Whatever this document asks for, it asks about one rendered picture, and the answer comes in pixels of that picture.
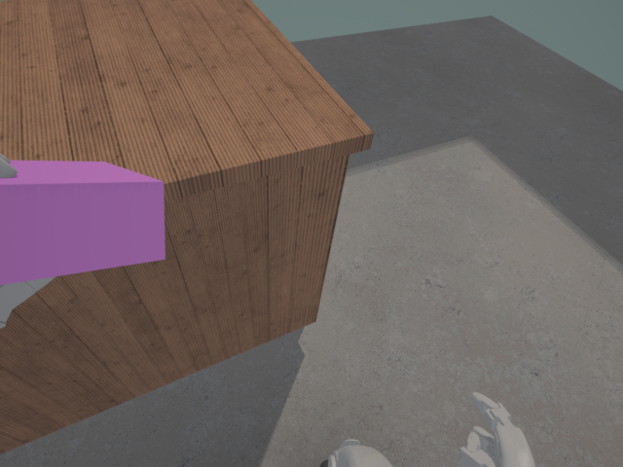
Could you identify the robot left hand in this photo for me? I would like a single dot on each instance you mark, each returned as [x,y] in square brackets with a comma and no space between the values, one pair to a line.
[12,295]

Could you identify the robot right shin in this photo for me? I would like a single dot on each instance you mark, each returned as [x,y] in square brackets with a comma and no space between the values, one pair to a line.
[349,443]

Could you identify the sponge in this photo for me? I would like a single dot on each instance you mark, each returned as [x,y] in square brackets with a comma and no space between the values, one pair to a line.
[59,218]

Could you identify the right robot thigh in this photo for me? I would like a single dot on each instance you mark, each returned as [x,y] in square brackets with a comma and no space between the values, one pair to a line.
[357,456]

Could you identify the table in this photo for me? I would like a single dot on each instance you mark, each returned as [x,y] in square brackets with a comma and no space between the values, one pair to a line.
[252,145]

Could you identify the robot right hand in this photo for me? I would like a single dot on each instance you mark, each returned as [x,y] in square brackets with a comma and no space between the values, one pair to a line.
[508,446]

